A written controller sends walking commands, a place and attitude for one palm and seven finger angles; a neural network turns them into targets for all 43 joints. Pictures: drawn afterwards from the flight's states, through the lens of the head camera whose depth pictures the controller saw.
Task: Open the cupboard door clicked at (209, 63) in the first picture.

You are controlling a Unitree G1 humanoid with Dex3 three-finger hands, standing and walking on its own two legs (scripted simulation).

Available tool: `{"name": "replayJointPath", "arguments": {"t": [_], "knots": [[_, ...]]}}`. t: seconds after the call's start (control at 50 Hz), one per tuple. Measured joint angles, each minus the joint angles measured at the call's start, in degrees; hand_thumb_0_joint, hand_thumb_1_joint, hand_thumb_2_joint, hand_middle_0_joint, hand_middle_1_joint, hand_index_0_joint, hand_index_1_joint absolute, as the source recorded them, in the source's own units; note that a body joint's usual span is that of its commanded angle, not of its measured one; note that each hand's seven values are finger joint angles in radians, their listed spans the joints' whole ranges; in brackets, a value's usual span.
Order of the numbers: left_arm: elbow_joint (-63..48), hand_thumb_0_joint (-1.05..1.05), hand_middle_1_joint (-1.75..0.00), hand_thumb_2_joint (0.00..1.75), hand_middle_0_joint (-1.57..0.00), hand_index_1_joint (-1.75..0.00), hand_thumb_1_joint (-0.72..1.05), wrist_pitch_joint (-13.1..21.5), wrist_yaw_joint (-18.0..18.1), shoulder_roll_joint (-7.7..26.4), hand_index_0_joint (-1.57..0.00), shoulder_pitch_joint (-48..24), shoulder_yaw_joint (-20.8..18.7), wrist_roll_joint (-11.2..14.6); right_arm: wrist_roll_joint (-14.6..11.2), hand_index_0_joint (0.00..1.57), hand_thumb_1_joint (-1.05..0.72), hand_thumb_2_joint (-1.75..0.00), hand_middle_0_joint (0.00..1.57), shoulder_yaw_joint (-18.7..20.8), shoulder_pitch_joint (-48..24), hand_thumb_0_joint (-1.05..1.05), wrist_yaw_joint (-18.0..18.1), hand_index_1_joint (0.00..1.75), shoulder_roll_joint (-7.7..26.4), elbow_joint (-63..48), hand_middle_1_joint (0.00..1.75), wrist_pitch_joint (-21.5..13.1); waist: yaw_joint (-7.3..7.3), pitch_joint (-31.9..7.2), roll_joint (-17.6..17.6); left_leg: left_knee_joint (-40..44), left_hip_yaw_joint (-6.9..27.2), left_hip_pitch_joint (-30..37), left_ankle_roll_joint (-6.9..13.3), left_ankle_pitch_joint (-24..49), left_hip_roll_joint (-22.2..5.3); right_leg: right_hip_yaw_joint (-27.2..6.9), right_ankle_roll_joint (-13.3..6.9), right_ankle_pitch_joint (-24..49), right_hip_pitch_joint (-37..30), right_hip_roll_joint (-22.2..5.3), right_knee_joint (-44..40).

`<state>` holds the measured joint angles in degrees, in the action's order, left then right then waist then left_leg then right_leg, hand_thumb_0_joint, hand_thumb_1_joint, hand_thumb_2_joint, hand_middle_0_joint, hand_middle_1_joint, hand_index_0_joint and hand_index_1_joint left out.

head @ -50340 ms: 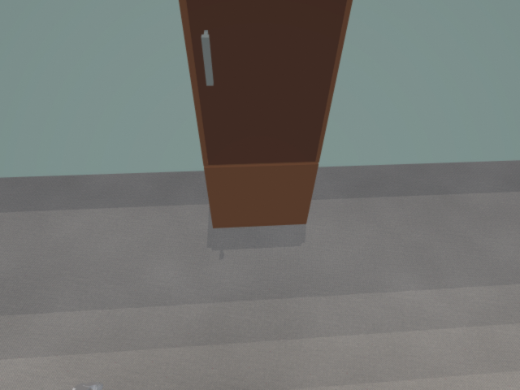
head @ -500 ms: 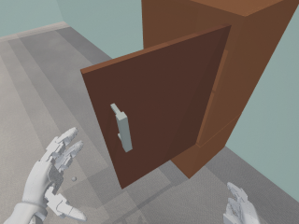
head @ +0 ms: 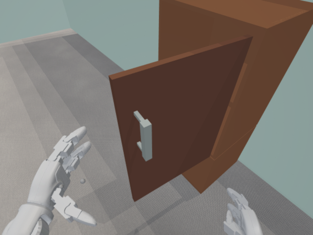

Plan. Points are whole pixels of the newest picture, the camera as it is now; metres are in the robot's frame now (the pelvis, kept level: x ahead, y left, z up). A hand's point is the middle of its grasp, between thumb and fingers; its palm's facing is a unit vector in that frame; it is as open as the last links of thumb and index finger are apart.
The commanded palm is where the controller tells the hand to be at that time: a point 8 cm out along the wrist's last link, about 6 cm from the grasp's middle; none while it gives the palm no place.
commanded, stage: draw the hand back to the body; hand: left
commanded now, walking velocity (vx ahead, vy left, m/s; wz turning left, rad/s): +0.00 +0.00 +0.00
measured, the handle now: (142, 136) +0.33 +0.08 +0.10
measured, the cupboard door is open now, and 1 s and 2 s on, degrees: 83 83 83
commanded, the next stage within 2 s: step back with the hand held close in 1.16 s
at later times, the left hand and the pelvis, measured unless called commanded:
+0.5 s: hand (62, 160) +0.22 +0.22 +0.15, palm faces +0.36 -0.86 -0.37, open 12.5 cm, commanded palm +0.17 +0.27 +0.17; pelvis +0.02 -0.01 +0.02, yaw -1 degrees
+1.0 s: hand (59, 148) +0.23 +0.23 +0.17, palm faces +0.42 -0.82 -0.38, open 7.6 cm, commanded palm +0.18 +0.27 +0.19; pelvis +0.03 -0.03 +0.02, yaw -2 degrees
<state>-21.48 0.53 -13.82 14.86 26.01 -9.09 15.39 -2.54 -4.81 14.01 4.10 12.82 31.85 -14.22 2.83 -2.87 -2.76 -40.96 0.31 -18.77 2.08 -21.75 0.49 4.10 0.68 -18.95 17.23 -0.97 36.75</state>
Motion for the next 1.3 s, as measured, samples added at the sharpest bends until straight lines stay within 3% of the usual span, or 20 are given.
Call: {"name": "replayJointPath", "arguments": {"t": [0.1,0.16,0.22,0.28,0.36,0.9,1.3], "knots": [[0.03,-0.02,-0.3,0.31,-0.16,-0.3,-0.47,-1.77,-0.84,0.92,-0.15,-1.02,-1.84,0.75,-0.12,0.21,-0.9,-0.9,0.21,-0.16,-0.13,0.01,0.29,0.3,0.12,0.79,0.3,-0.09,0.02,0.0,0.07,1.44,0.02,1.3,0.0,0.56,-0.01,0.01,0.01,0.64,-1.37,0.06,-1.6],[-1.53,-0.02,-0.3,0.33,-0.16,-0.3,-0.42,-1.12,7.09,2.53,-0.16,-0.32,-1.54,-5.21,1.07,0.21,-0.9,-0.9,0.21,0.17,-0.51,0.01,0.84,0.3,-0.19,0.96,0.3,0.62,0.27,1.01,0.34,3.37,-0.51,3.36,-0.12,1.15,-0.25,-0.54,-0.07,1.38,-3.09,0.34,-3.35],[-2.87,-0.01,-0.3,0.36,-0.16,-0.3,-0.34,0.13,14.16,2.24,-0.16,1.59,-1.55,-9.08,1.77,0.21,-0.9,-0.9,0.21,0.64,-0.68,0.01,0.67,0.3,-0.39,1.09,0.3,1.68,0.18,2.0,0.56,6.01,-0.94,5.46,-0.22,2.2,-0.29,-0.98,-0.15,2.4,-4.89,0.45,-5.66],[-3.58,-0.01,-0.3,0.4,-0.17,-0.3,-0.25,1.23,17.86,1.76,-0.16,3.1,-1.26,-11.28,2.24,0.21,-0.9,-0.9,0.21,1.1,-0.54,0.01,0.41,0.3,-0.2,1.64,0.3,2.62,0.47,2.75,0.56,8.42,-1.19,7.34,-0.28,3.13,-0.19,-1.22,-0.2,3.16,-6.51,0.41,-7.66],[-3.28,-0.01,-0.3,0.46,-0.17,-0.3,-0.13,2.2,20.05,1.89,-0.17,3.57,-1.25,-12.69,2.56,0.21,-0.9,-0.9,0.21,1.65,-0.7,0.01,0.35,0.3,0.1,2.99,0.3,3.81,0.9,3.6,0.28,11.01,-1.27,9.48,-0.35,4.04,-0.04,-1.31,-0.26,3.76,-8.38,0.32,-9.67],[0.44,0.01,-0.3,0.84,-0.21,-0.3,0.77,3.93,20.65,3.91,-0.2,-0.28,-9.54,-11.94,2.64,0.21,-0.91,-0.9,0.21,3.91,-3.57,0.01,-0.02,0.3,0.3,4.97,0.3,8.17,1.52,4.25,-0.97,17.11,-1.47,15.16,-1.99,5.34,-1.63,-1.55,-1.75,4.71,-13.4,2.08,-14.93],[0.32,0.01,-0.3,0.89,-0.21,-0.3,0.89,4.02,20.41,3.94,-0.21,-0.28,-9.14,-12.06,2.58,0.21,-0.91,-0.9,0.21,3.85,-3.0,0.01,-0.18,0.3,-0.23,5.49,0.3,7.83,1.28,4.53,-0.77,17.51,-1.76,15.43,-1.82,6.06,-1.53,-1.83,-1.6,5.64,-13.68,1.99,-15.52]]}}
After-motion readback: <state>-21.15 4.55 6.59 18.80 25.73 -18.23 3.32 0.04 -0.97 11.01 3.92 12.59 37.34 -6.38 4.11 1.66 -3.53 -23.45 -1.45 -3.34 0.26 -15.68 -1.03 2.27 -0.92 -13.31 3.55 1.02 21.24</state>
